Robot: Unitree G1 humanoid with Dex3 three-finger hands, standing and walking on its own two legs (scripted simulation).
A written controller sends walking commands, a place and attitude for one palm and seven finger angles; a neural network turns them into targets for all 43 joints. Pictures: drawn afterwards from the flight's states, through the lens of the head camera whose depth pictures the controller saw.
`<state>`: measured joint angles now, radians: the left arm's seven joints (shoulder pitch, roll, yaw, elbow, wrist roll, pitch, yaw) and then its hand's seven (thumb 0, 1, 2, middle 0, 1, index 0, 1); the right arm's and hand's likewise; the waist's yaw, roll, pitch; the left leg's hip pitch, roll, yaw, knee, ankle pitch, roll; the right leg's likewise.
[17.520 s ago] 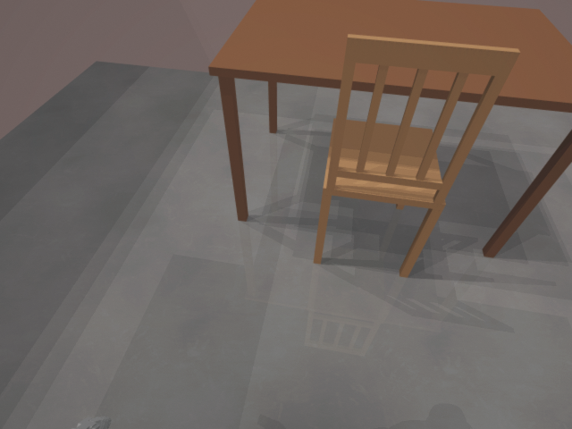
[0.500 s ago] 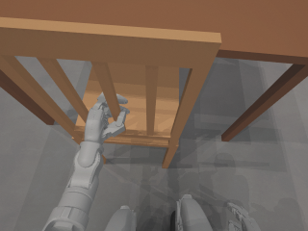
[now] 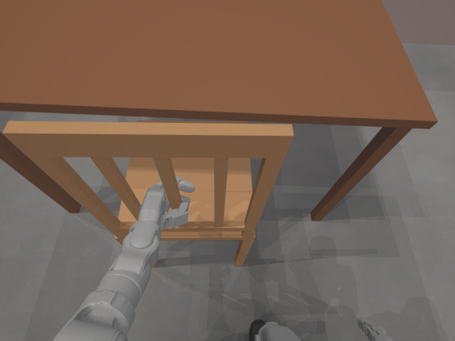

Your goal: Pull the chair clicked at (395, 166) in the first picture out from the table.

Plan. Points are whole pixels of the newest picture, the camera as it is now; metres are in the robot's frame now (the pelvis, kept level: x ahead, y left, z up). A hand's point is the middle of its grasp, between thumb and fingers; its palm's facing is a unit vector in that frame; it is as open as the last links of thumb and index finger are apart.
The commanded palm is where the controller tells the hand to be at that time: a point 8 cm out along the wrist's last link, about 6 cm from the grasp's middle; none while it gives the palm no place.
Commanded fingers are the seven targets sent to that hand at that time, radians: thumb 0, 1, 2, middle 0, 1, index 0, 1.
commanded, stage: step backward, pulling the chair out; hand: left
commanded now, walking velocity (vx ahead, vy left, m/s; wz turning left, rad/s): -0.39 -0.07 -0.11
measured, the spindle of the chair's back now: (174, 197) +0.38 +0.10 -0.07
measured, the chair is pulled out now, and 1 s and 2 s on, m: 0.05 0.18 0.26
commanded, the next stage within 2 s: none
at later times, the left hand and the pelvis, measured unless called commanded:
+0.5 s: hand (186, 246) +0.28 +0.07 -0.07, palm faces -0.08 -0.99 -0.12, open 5.3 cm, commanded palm +0.26 +0.13 -0.06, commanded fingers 0.00 0.90 0.90 -0.50 -1.45 -0.50 -1.45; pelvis -0.06 -0.01 -0.01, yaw -2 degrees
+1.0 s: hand (186, 279) +0.23 +0.07 -0.07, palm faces -0.06 -0.99 -0.14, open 5.3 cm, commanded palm +0.21 +0.12 -0.06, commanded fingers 0.00 0.90 0.90 -0.50 -1.45 -0.50 -1.45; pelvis -0.12 -0.01 -0.01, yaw +0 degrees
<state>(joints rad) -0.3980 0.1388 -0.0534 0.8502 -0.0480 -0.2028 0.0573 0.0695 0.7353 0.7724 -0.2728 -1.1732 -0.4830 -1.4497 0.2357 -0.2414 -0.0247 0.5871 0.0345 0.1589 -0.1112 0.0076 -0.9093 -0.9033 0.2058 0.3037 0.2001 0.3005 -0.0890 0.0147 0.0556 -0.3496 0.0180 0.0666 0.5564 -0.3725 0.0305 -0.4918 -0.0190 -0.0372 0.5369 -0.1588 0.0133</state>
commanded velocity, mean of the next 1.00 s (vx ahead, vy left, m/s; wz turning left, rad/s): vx -0.38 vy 0.02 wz -0.04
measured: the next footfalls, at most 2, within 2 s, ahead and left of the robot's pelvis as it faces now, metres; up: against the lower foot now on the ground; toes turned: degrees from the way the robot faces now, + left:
right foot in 1.62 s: -0.09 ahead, -0.14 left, +0.00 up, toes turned -8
left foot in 1.96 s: -0.22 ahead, +0.14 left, +0.00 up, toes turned -5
